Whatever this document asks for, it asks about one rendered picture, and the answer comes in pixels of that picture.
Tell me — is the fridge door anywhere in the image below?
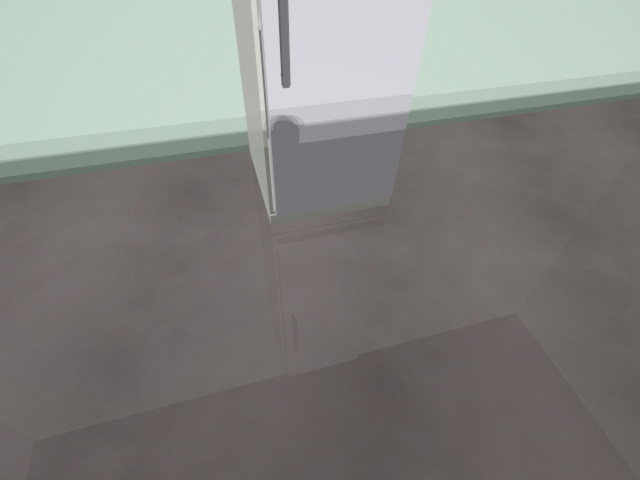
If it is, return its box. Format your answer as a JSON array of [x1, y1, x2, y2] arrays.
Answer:
[[258, 0, 433, 217]]

